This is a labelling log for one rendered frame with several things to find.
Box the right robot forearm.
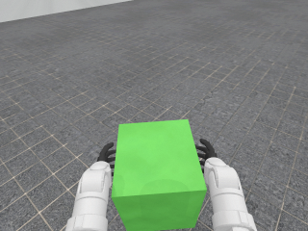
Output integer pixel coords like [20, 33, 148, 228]
[204, 157, 257, 231]

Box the left robot forearm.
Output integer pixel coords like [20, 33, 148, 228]
[65, 161, 112, 231]

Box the carton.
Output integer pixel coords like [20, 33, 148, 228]
[111, 119, 207, 231]

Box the robot left hand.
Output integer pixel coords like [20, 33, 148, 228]
[96, 142, 116, 176]

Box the robot right hand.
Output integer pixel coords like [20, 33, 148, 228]
[195, 139, 218, 173]

